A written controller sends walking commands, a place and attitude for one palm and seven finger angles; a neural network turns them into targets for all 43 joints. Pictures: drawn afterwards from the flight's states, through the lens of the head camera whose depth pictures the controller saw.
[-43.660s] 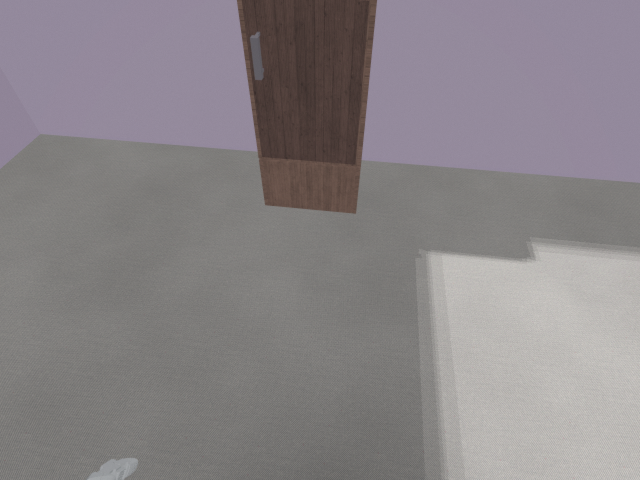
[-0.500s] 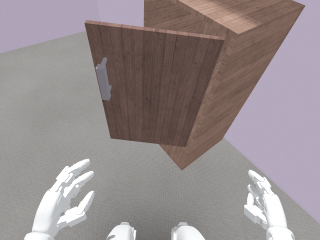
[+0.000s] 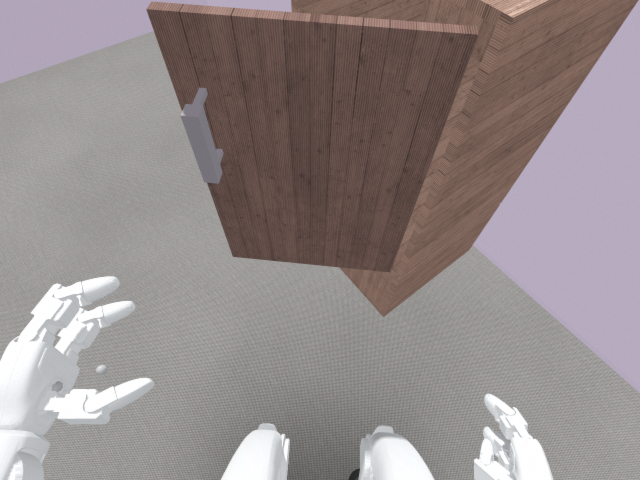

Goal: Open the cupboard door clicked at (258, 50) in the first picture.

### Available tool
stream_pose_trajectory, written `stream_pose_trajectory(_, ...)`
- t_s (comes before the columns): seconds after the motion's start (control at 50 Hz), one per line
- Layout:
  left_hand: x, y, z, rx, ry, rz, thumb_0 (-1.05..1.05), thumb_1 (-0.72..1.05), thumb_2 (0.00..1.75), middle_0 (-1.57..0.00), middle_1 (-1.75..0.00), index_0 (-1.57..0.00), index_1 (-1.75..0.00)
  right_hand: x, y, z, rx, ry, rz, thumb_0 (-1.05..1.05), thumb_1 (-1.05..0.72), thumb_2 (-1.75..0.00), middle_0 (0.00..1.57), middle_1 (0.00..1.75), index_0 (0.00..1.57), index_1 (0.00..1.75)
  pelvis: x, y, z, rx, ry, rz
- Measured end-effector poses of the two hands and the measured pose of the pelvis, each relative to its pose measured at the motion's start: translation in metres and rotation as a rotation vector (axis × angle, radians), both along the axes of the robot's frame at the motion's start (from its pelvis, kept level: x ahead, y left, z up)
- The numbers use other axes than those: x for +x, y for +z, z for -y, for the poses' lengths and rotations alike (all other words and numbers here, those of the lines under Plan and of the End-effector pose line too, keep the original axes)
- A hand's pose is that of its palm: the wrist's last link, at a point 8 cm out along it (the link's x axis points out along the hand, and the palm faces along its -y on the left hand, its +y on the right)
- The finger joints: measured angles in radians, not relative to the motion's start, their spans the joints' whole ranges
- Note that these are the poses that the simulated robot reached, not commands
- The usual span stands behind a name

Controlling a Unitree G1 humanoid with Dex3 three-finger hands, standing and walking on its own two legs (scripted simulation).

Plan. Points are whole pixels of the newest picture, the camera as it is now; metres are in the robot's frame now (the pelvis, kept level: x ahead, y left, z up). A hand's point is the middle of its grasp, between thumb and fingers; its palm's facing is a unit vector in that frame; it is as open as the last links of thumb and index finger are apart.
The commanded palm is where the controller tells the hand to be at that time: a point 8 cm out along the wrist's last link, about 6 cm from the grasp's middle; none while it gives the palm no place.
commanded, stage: raise the hand with hooked fingers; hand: left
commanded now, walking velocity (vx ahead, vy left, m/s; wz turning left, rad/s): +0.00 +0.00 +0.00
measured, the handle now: (207, 137) +0.57 +0.20 +0.05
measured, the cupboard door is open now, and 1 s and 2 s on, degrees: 47 47 47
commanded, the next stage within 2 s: move the hooked fingers beside the handle in 1.18 s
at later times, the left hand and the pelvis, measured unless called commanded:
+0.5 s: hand (69, 348) +0.25 +0.29 +0.04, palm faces -0.04 -1.00 -0.05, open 13.9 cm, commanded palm +0.24 +0.34 +0.05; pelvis -0.01 +0.03 +0.00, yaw +0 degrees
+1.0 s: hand (70, 315) +0.28 +0.30 +0.05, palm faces -0.03 -1.00 -0.05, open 14.0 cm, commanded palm +0.26 +0.34 +0.05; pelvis +0.00 +0.02 +0.00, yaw +0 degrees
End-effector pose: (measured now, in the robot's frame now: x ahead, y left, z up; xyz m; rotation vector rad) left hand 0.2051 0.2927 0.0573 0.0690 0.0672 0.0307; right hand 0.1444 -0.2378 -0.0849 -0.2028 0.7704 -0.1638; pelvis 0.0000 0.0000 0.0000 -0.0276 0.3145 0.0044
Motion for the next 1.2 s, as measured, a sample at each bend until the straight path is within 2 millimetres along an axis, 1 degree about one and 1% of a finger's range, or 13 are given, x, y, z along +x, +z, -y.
stream_pose_trajectory(0.04,-0.002,0.0,-0.007,0.021,0.014,0.025,0.0,-0.02,0.51,-0.27,-0.89,-0.27,-0.89,-0.002,0.002,0.006,-0.028,0.006,-0.011,0.01,-0.9,-0.9,0.21,0.3,0.2,0.3,0.0,-0.001,-0.003,-0.003,0.006,-0.004)
stream_pose_trajectory(0.18,0.006,-0.033,-0.009,-0.017,-0.119,-0.058,0.0,-0.19,0.44,-0.28,-0.99,-0.27,-0.99,0.006,0.012,0.013,-0.111,0.031,0.031,0.01,-0.9,-0.9,0.2,0.3,0.2,0.3,-0.006,-0.007,-0.013,-0.018,0.007,-0.002)
stream_pose_trajectory(0.26,0.016,-0.018,-0.014,-0.009,-0.13,0.015,0.0,-0.28,0.4,-0.29,-1.05,-0.28,-1.05,0.014,0.024,0.003,-0.115,0.045,0.071,0.01,-0.9,-0.9,0.2,0.3,0.2,0.3,-0.007,-0.004,-0.018,-0.024,0.004,0.009)
stream_pose_trajectory(0.34,0.022,0.001,-0.032,0.007,-0.07,0.08,-0.01,-0.37,0.36,-0.3,-1.11,-0.29,-1.11,0.02,0.03,-0.013,-0.088,0.074,0.089,0.01,-0.9,-0.9,0.2,0.3,0.2,0.3,-0.006,0.0,-0.022,-0.028,0.011,0.013)
stream_pose_trajectory(0.42,0.025,-0.006,-0.048,-0.004,-0.042,0.009,-0.01,-0.44,0.33,-0.3,-1.15,-0.3,-1.15,0.023,0.029,-0.026,-0.057,0.101,0.089,0.01,-0.9,-0.9,0.21,0.3,0.2,0.3,-0.006,0.002,-0.025,-0.03,0.016,0.011)
stream_pose_trajectory(0.48,0.027,-0.015,-0.052,-0.017,-0.059,-0.054,-0.01,-0.47,0.32,-0.3,-1.17,-0.3,-1.17,0.023,0.027,-0.032,-0.052,0.114,0.081,0.01,-0.9,-0.9,0.21,0.3,0.2,0.3,-0.006,0.003,-0.027,-0.032,0.017,0.009)
stream_pose_trajectory(0.54,0.032,-0.016,-0.053,-0.017,-0.077,-0.044,-0.01,-0.48,0.31,-0.3,-1.18,-0.3,-1.18,0.02,0.025,-0.033,-0.061,0.118,0.063,0.01,-0.9,-0.9,0.21,0.3,0.2,0.3,-0.006,0.003,-0.029,-0.034,0.014,0.008)
stream_pose_trajectory(0.66,0.052,-0.005,-0.062,-0.001,-0.076,0.046,-0.01,-0.5,0.31,-0.3,-1.19,-0.3,-1.19,0.01,0.02,-0.027,-0.084,0.105,0.016,0.01,-0.9,-0.9,0.21,0.3,0.2,0.3,-0.006,0.001,-0.029,-0.036,0.013,0.003)
stream_pose_trajectory(0.74,0.062,-0.004,-0.068,-0.01,-0.083,0.012,-0.01,-0.5,0.31,-0.3,-1.19,-0.3,-1.2,0.004,0.019,-0.021,-0.085,0.082,-0.009,0.01,-0.9,-0.9,0.21,0.3,0.2,0.3,-0.005,0.003,-0.028,-0.035,0.01,-0.003)
stream_pose_trajectory(0.82,0.063,-0.005,-0.065,-0.021,-0.102,-0.03,-0.01,-0.5,0.31,-0.3,-1.19,-0.3,-1.2,-0.001,0.022,-0.015,-0.085,0.065,-0.016,0.01,-0.9,-0.9,0.21,0.3,0.2,0.3,-0.003,0.006,-0.029,-0.032,0.003,-0.011)
stream_pose_trajectory(0.92,0.06,-0.004,-0.06,-0.017,-0.084,0.003,-0.01,-0.5,0.31,-0.3,-1.19,-0.3,-1.2,-0.002,0.023,-0.01,-0.095,0.066,-0.018,0.01,-0.9,-0.9,0.21,0.3,0.2,0.3,-0.001,0.006,-0.027,-0.028,0.001,-0.014)
stream_pose_trajectory(1.06,0.06,-0.008,-0.054,-0.015,-0.077,0.01,-0.01,-0.5,0.31,-0.3,-1.2,-0.3,-1.2,0.002,0.02,-0.007,-0.091,0.069,-0.018,0.01,-0.9,-0.9,0.21,0.3,0.2,0.3,-0.002,0.003,-0.021,-0.026,0.005,-0.011)
stream_pose_trajectory(1.2,0.058,0.0,-0.048,-0.006,-0.092,0.019,-0.01,-0.5,0.31,-0.3,-1.2,-0.3,-1.2,0.008,0.022,-0.008,-0.073,0.073,0.011,0.01,-0.9,-0.9,0.21,0.3,0.2,0.3,-0.003,0.005,-0.017,-0.023,0.003,-0.003)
